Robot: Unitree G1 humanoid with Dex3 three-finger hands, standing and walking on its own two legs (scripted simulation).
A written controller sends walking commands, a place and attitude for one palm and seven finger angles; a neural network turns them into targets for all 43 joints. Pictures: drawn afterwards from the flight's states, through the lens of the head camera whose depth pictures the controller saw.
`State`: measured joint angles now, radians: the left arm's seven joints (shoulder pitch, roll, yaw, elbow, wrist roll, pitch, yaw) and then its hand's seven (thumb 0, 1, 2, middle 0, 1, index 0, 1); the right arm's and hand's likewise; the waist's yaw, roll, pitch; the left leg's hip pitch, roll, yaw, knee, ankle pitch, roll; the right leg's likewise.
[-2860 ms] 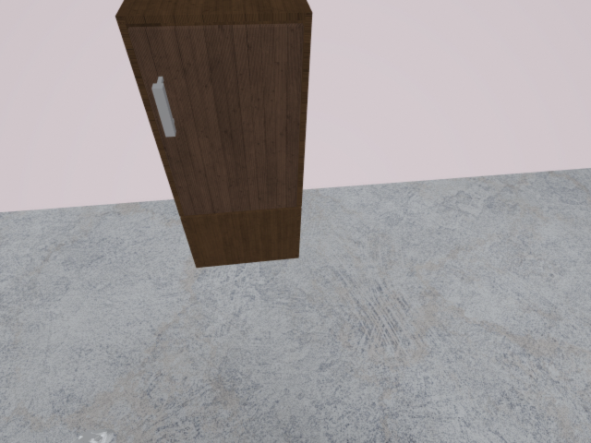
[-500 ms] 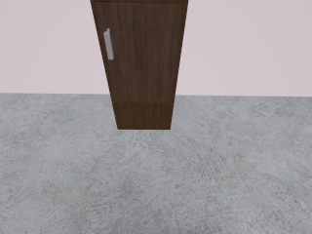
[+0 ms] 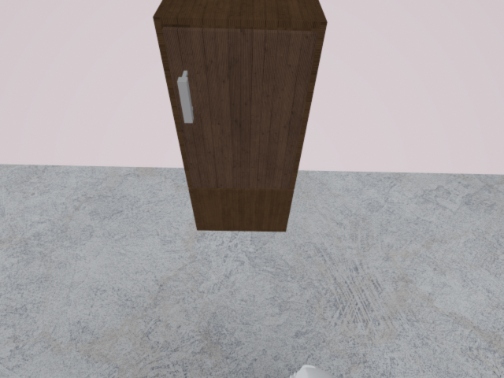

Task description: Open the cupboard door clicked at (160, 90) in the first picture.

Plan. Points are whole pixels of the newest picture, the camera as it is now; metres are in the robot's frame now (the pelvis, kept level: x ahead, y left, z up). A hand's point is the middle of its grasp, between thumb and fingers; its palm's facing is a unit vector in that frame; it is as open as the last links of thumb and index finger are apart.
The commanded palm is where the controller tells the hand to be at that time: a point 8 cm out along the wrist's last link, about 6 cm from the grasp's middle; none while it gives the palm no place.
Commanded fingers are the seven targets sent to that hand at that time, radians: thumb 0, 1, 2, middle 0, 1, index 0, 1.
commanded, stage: take the last steps up to it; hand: left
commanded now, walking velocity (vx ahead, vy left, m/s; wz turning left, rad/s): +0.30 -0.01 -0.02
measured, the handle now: (187, 96) +0.82 +0.20 -0.01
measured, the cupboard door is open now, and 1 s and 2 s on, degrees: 0 0 0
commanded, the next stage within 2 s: come to a stop and stand still in 0.44 s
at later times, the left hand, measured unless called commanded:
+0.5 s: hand out of the picture +0.14 +0.17 -0.19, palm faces +0.12 -0.98 -0.16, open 7.3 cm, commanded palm none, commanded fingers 0.00 0.90 0.90 -0.20 -0.30 -0.20 -0.30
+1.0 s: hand (181, 285) +0.33 +0.16 -0.17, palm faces +0.03 -0.96 -0.27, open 7.3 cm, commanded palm none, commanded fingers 0.00 0.90 0.90 -0.20 -0.30 -0.20 -0.30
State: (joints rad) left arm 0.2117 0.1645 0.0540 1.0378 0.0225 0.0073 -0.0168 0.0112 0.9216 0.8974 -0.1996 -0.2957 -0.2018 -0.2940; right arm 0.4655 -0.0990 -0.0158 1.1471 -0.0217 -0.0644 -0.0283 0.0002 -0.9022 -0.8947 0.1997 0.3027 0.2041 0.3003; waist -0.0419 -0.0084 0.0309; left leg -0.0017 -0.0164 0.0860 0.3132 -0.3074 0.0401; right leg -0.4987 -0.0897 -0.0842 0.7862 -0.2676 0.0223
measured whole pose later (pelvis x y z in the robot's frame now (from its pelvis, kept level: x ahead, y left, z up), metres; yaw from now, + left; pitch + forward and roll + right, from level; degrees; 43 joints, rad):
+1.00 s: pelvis +0.26 -0.03 -0.01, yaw +0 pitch -1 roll +1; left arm 0.17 0.17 0.05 0.99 0.02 0.01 0.03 0.01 0.91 0.90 -0.20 -0.30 -0.20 -0.29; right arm 0.17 -0.19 -0.08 1.04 -0.01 0.06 -0.03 0.00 -0.91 -0.89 0.20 0.30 0.20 0.30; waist -0.01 0.04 0.10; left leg -0.39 0.02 0.03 1.01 -0.52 -0.02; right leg -0.32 -0.04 -0.10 0.62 -0.28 -0.04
